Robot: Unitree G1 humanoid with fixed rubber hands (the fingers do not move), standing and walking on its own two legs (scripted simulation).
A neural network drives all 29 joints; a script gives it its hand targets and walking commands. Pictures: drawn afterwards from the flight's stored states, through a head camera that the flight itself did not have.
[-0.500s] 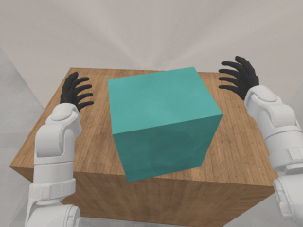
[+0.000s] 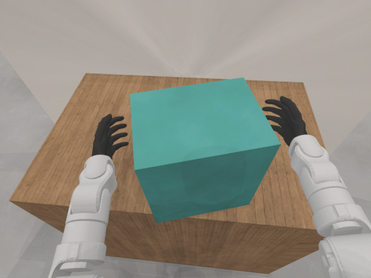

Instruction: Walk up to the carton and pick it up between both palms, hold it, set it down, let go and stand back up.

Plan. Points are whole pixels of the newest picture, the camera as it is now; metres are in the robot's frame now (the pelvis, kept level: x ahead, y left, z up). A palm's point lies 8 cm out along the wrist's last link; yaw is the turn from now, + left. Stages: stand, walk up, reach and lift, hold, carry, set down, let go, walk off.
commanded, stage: reach and lift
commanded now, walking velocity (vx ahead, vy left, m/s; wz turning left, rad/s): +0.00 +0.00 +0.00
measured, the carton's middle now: (196, 156) +0.37 +0.03 +0.06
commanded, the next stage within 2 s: none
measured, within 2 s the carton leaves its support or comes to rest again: neither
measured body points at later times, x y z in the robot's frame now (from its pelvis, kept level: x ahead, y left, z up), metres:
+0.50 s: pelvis +0.01 +0.01 +0.00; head +0.05 +0.02 +0.45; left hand +0.38 +0.20 +0.08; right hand +0.44 -0.14 +0.09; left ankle -0.03 +0.16 -0.74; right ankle +0.05 -0.11 -0.74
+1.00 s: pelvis -0.01 +0.00 +0.00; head +0.03 +0.00 +0.45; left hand +0.37 +0.20 +0.09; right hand +0.44 -0.13 +0.09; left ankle -0.03 +0.16 -0.74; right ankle +0.05 -0.11 -0.74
